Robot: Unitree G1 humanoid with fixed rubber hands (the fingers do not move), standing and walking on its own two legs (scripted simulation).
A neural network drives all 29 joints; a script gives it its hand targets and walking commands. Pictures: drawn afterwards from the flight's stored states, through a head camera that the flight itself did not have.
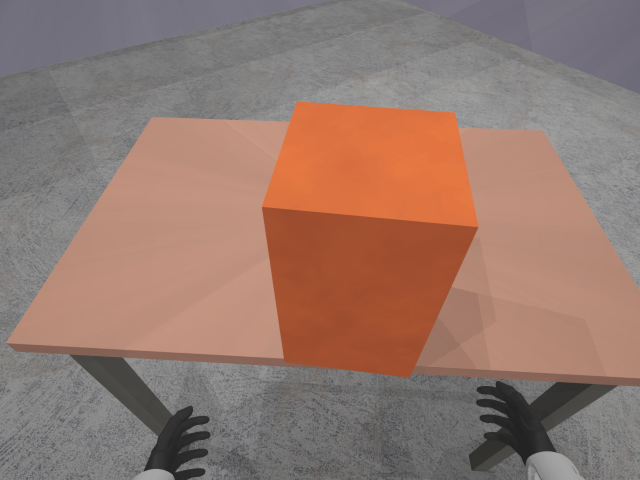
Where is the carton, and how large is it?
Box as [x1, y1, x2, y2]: [262, 102, 477, 377]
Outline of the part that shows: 296,102 262,205 284,361 409,377 477,228 477,222 455,115 453,112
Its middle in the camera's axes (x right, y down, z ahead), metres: +0.05 +0.02 +0.47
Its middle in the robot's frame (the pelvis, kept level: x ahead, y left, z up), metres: +0.36 -0.01 +0.11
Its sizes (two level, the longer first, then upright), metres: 0.173 0.172 0.297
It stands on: a table, 0.74 m high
